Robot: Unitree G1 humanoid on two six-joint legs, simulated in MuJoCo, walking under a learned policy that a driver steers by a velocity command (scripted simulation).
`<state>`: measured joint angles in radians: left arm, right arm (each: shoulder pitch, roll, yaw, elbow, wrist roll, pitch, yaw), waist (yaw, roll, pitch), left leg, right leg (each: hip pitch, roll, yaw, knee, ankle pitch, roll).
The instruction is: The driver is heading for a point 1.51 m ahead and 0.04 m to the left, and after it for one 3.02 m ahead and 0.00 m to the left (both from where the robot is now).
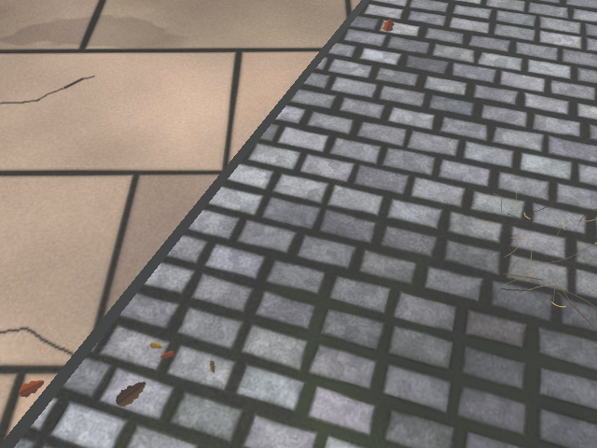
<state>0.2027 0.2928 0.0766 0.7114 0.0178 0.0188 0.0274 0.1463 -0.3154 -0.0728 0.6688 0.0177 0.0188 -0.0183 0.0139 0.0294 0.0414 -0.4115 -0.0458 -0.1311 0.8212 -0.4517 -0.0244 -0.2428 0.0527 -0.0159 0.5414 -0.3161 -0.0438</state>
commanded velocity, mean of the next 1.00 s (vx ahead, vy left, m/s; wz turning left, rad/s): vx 0.12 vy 0.00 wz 0.01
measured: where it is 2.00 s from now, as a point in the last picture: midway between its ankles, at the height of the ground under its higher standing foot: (326, 366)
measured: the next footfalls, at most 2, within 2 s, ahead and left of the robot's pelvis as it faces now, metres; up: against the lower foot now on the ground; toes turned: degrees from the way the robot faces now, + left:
left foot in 0.24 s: +0.04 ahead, +0.16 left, +0.00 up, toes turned +10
right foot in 0.78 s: +0.04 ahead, -0.05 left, +0.00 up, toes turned +1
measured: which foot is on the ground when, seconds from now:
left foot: up 0.00-0.22, down 0.24-0.78, up 0.80-1.00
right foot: down 0.00-0.24, up 0.26-0.76, down 0.78-1.00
